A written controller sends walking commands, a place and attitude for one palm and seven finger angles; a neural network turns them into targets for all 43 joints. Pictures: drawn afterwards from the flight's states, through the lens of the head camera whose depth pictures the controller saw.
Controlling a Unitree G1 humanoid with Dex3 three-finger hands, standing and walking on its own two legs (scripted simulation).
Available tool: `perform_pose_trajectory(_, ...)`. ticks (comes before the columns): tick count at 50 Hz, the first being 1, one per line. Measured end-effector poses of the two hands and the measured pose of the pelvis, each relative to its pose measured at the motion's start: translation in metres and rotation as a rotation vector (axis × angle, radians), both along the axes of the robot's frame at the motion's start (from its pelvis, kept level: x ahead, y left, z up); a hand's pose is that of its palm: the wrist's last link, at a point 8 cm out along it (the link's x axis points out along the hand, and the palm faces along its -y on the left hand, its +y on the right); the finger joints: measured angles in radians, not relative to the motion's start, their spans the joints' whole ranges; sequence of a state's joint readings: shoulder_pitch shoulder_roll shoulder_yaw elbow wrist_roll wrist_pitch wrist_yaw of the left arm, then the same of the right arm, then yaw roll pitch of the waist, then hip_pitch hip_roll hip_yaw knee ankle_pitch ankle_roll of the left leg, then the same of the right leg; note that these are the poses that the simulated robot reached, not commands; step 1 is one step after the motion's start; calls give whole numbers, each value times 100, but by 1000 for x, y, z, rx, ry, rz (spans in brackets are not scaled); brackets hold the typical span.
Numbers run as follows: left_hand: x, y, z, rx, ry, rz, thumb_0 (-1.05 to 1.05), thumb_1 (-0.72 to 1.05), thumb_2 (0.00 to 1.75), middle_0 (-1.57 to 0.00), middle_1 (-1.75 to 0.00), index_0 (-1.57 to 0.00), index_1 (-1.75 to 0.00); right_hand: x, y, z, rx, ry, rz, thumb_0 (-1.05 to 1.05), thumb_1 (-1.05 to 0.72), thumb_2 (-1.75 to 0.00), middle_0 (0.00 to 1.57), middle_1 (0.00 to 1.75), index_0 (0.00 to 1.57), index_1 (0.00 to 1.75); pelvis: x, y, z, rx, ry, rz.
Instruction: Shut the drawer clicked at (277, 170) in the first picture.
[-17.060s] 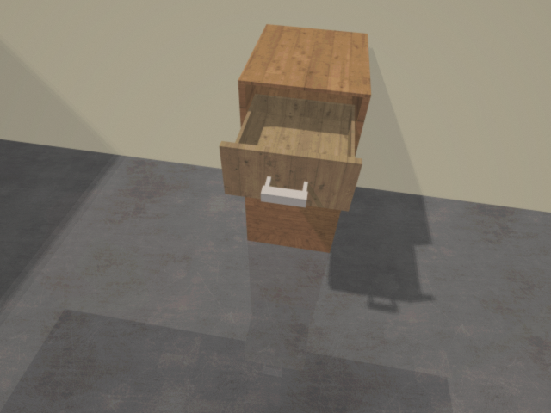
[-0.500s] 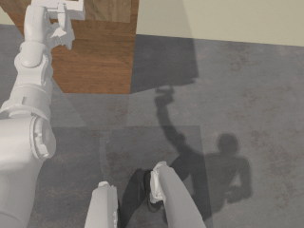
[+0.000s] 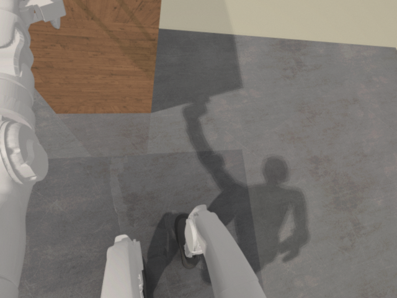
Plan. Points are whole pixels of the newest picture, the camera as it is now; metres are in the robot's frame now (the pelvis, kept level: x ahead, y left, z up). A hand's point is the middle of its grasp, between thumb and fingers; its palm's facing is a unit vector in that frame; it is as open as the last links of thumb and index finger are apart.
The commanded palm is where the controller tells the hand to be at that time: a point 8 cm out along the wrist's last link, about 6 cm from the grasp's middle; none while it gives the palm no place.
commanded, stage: push the drawer shut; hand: left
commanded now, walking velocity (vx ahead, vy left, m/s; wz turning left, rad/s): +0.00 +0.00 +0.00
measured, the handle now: out of the picture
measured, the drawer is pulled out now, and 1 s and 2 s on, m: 0.00 0.00 0.00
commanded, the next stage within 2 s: pull the fist back off the drawer in 0.10 s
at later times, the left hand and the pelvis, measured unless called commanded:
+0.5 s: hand out of the picture +0.62 +0.13 +0.06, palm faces -0.10 -0.99 -0.05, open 3.4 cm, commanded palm +0.62 +0.12 +0.06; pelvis -0.02 +0.01 -0.02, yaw -1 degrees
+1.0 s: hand (48, 6) +0.60 +0.13 +0.06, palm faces -0.08 -1.00 -0.04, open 3.2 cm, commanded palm +0.57 +0.15 +0.07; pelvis +0.02 +0.01 +0.02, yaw -1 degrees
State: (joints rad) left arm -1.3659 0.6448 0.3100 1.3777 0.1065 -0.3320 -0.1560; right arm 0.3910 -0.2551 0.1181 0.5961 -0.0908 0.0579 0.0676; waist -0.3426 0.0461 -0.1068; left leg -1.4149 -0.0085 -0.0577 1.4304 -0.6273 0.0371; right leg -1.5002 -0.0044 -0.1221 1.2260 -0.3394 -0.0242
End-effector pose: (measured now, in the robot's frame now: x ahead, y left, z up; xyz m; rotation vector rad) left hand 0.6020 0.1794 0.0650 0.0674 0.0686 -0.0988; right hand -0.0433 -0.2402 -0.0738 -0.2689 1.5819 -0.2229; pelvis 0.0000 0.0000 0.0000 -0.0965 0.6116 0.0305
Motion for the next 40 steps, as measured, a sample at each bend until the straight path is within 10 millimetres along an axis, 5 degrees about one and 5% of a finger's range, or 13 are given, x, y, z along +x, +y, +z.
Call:
perform_pose_trajectory(27,2,5,-1,-22,-14,3,7,62,88,-140,-160,-140,-160,-37,14,-2,-18,28,-38,0,-91,-90,21,30,20,30,-20,7,-15,-20,11,-5)
perform_pose_trajectory(40,-8,0,1,-30,-27,12,4,80,87,-140,-160,-140,-160,-6,19,-1,42,-29,-52,0,-91,-90,21,30,20,30,-1,11,2,-1,-13,-30)
